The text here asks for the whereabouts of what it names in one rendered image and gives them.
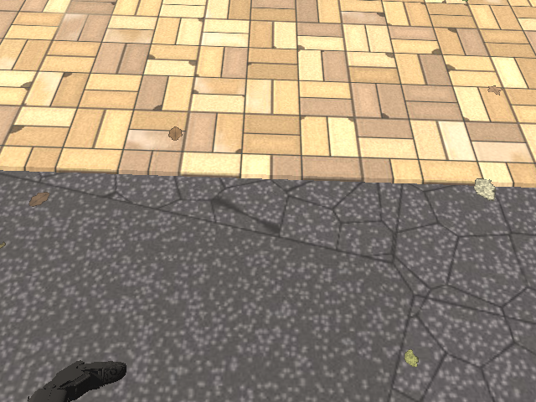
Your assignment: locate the robot left hand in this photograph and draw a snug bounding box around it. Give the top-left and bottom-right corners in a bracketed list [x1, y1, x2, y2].
[28, 360, 126, 402]

